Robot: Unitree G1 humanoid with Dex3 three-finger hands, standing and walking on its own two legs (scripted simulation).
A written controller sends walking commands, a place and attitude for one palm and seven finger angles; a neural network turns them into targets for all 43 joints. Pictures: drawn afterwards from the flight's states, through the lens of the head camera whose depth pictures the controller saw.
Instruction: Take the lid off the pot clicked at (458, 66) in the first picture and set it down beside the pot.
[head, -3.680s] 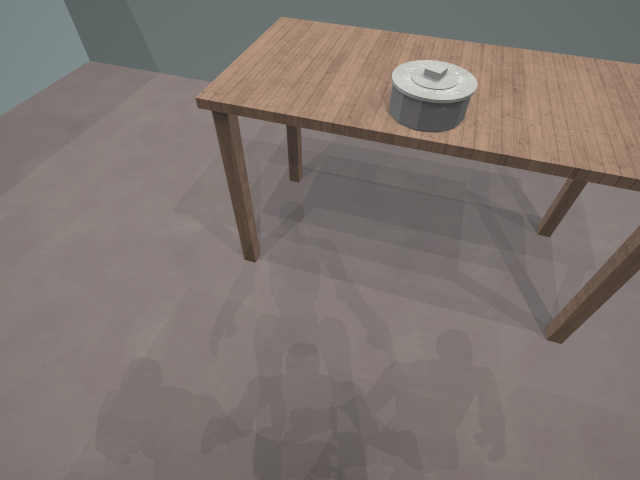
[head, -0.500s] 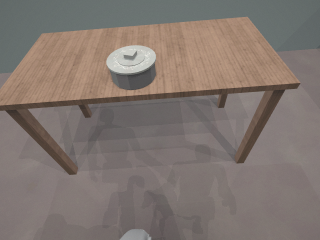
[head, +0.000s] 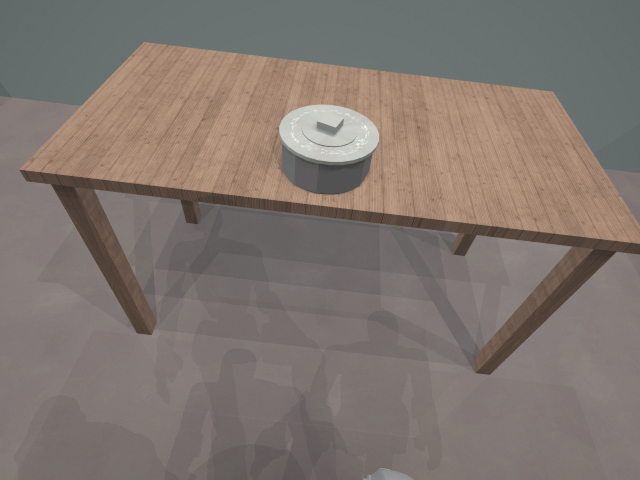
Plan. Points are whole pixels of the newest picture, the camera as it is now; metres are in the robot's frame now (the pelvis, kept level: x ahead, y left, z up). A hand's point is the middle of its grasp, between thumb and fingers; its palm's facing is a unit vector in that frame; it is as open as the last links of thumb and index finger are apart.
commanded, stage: take the last steps up to it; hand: left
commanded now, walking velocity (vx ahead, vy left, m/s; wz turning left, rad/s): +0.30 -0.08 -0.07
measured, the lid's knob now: (330, 123) +0.74 +0.05 +0.05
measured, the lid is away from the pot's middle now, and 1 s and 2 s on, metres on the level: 0.00 0.00 0.00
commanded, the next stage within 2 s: come to a stop and stand still in 0.52 s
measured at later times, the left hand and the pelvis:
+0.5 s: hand (264, 403) +0.26 +0.10 -0.16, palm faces +0.00 -0.97 -0.22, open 7.2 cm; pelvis +0.17 -0.08 -0.01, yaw -1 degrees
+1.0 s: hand (257, 411) +0.25 +0.11 -0.19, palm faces +0.04 -0.98 -0.21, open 7.4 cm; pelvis +0.25 -0.07 -0.01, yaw -3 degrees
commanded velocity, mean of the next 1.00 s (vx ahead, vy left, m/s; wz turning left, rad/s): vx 0.03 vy -0.04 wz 0.01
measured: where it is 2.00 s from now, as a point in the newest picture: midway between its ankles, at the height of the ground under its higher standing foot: outside the picture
